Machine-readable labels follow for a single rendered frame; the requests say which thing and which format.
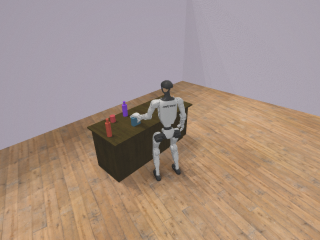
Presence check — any robot left forearm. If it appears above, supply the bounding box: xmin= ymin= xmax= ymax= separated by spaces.
xmin=137 ymin=113 xmax=147 ymax=120

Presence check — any robot right forearm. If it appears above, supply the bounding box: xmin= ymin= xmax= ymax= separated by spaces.
xmin=179 ymin=115 xmax=187 ymax=125

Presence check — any left robot hand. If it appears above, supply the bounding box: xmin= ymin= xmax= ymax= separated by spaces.
xmin=130 ymin=112 xmax=141 ymax=123

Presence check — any robot left upper arm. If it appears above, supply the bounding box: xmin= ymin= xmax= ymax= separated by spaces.
xmin=145 ymin=99 xmax=160 ymax=120

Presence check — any table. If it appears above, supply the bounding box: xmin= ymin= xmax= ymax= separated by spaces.
xmin=87 ymin=95 xmax=193 ymax=182

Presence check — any robot left shin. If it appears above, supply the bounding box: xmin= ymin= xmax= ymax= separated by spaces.
xmin=152 ymin=149 xmax=160 ymax=175

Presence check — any right robot hand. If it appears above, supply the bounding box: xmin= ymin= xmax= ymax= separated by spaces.
xmin=177 ymin=123 xmax=184 ymax=131

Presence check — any sponge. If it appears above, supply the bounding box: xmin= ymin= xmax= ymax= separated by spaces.
xmin=130 ymin=117 xmax=141 ymax=127

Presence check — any right robot thigh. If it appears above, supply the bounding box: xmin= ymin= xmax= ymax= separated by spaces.
xmin=169 ymin=128 xmax=182 ymax=152

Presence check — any robot right upper arm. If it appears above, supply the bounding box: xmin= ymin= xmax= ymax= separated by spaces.
xmin=175 ymin=97 xmax=186 ymax=119

